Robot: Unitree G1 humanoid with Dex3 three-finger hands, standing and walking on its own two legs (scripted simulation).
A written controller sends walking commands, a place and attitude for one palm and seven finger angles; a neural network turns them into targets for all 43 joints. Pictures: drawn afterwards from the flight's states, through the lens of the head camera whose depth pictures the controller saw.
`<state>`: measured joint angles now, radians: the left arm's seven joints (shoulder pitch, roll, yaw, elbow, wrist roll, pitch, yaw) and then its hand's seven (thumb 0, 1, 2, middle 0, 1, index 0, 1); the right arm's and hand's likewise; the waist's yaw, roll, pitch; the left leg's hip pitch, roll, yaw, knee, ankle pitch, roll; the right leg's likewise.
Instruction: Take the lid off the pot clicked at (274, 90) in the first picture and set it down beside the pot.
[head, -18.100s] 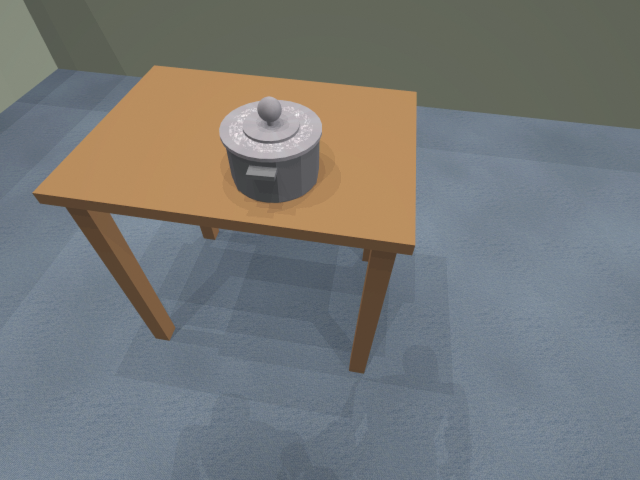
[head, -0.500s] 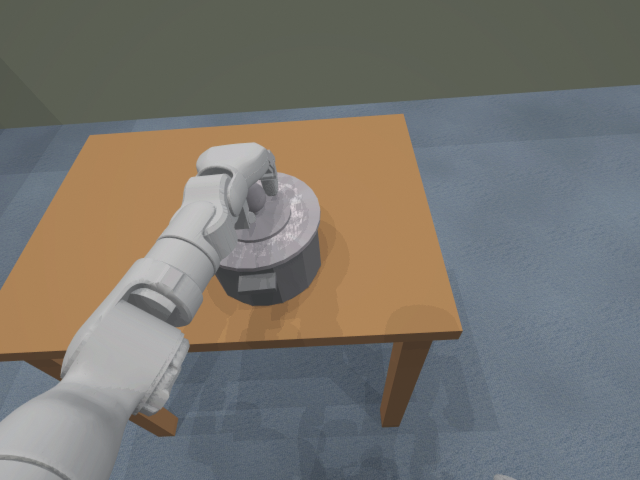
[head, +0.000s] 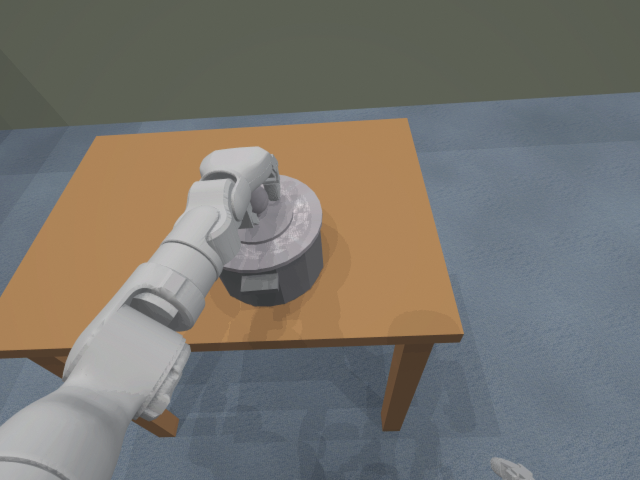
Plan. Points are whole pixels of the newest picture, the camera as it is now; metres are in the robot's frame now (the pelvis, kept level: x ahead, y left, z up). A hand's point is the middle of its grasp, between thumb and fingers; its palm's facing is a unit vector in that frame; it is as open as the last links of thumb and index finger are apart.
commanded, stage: close the fingers and squeeze the knob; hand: left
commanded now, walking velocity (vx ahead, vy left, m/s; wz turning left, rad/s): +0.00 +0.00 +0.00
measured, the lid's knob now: (253, 199) +0.48 +0.09 +0.08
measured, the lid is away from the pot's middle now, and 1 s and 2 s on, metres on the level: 0.00 0.00 0.01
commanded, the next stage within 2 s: lift the lid straight up in 0.48 s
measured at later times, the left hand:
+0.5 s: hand (245, 206) +0.45 +0.09 +0.10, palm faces -0.32 -0.04 -0.95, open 7.3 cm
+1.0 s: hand (243, 190) +0.46 +0.09 +0.12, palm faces -0.28 -0.04 -0.96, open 7.3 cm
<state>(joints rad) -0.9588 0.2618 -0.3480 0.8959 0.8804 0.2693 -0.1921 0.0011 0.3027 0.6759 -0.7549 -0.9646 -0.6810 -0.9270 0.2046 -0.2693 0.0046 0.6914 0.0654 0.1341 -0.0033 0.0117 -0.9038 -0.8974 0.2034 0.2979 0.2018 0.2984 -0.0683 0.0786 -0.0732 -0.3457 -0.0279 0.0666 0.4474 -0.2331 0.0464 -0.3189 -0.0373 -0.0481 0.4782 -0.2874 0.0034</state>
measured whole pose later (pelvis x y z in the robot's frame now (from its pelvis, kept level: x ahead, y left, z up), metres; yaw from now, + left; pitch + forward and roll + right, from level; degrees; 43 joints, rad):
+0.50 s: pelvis +0.00 +0.00 +0.00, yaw +0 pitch +7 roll +0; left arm -0.97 0.27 -0.34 0.90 0.88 0.26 -0.20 0.00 0.29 0.69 -0.77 -0.97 -0.69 -0.94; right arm 0.20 -0.28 0.01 0.69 0.07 0.14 -0.02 0.01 -0.90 -0.90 0.20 0.30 0.20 0.30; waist -0.07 0.08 -0.07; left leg -0.35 -0.02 0.06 0.45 -0.23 0.04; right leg -0.32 -0.03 -0.05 0.47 -0.28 0.00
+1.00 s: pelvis +0.00 +0.00 +0.00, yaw +0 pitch +7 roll +1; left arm -1.01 0.27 -0.36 0.88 0.87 0.30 -0.22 -0.01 0.28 0.70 -0.78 -0.97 -0.69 -0.93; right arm 0.20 -0.27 0.01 0.71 0.07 0.11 0.00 0.01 -0.90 -0.90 0.20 0.30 0.20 0.30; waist -0.06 0.09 -0.07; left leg -0.33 -0.03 0.06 0.44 -0.23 0.05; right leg -0.30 -0.04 -0.05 0.47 -0.29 0.00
